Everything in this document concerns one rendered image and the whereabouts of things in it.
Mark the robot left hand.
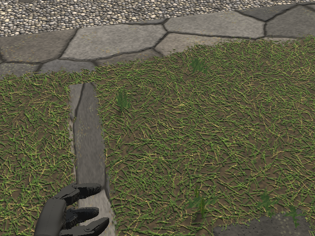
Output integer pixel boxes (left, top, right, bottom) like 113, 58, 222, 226
32, 182, 109, 236

